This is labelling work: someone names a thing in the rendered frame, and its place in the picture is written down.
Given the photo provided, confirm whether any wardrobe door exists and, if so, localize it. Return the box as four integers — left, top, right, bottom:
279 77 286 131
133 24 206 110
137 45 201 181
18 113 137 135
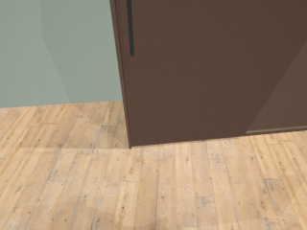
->
115 0 307 146
248 41 307 131

